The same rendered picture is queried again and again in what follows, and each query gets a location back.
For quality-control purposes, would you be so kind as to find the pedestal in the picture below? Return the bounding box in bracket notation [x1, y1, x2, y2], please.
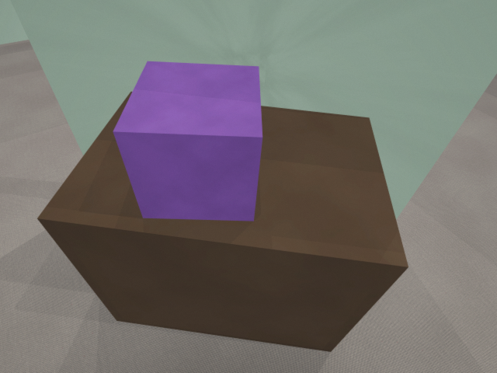
[37, 92, 408, 352]

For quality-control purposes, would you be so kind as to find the carton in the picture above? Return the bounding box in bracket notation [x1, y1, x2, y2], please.
[113, 61, 262, 221]

